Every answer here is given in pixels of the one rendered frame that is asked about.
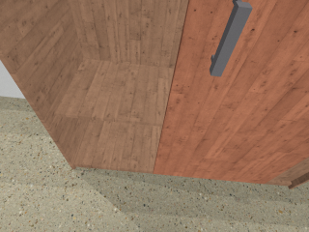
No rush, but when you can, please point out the handle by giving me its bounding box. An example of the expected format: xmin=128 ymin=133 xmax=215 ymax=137
xmin=210 ymin=0 xmax=253 ymax=77

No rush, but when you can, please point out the wardrobe door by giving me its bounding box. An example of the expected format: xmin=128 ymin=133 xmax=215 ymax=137
xmin=272 ymin=157 xmax=309 ymax=182
xmin=153 ymin=0 xmax=309 ymax=185

